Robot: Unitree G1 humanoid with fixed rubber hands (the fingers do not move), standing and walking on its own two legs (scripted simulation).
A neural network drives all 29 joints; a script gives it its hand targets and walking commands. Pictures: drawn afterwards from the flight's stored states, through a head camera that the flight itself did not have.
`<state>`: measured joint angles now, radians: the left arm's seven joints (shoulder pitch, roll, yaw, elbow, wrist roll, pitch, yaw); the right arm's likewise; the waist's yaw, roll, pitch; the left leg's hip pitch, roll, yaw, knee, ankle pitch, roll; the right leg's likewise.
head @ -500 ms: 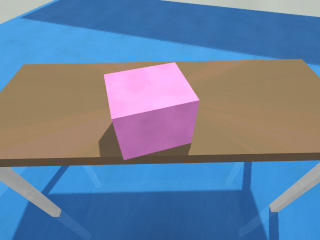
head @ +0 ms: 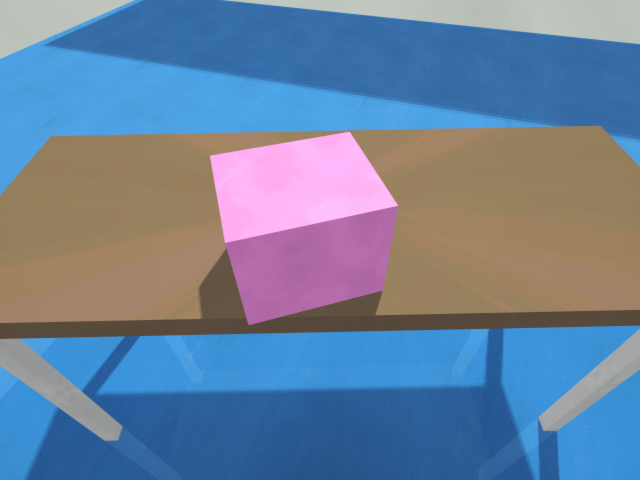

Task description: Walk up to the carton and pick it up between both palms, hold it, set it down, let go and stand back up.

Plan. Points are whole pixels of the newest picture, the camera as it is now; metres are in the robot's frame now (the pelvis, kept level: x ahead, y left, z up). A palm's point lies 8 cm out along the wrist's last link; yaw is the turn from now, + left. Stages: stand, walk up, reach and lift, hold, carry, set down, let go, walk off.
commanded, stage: walk up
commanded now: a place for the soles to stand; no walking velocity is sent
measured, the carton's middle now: (300, 226) +0.50 +0.04 +0.04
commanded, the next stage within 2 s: reach and lift in 1.44 s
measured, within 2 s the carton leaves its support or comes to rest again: neither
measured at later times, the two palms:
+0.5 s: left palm out of the picture +0.05 +0.44 -0.09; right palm out of the picture +0.06 -0.21 -0.11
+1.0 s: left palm out of the picture +0.08 +0.43 -0.08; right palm out of the picture +0.15 -0.20 -0.10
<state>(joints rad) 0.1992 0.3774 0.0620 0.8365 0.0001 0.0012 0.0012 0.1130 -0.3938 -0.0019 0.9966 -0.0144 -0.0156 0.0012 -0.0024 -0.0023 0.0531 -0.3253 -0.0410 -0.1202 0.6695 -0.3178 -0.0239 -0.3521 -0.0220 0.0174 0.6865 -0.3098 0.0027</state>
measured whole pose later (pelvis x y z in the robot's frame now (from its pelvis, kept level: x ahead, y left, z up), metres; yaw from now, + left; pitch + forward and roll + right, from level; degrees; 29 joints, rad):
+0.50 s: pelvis -0.01 +0.09 +0.00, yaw +5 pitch -1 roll +0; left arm 0.21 0.46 0.06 0.84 0.00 -0.02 0.05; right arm 0.30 -0.40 0.00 0.82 -0.02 0.03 0.05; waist 0.00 0.00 0.11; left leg -0.37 -0.08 -0.10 0.72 -0.33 0.02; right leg -0.44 -0.06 0.02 0.94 -0.48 0.01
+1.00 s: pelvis +0.01 +0.09 +0.00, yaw +5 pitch +0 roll +0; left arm 0.22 0.43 0.05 0.84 0.00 -0.04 0.03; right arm 0.14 -0.40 0.00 0.88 -0.02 -0.01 0.04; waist 0.00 0.02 0.01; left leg -0.36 -0.07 -0.09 0.71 -0.34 0.02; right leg -0.37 -0.05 0.02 0.71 -0.34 0.02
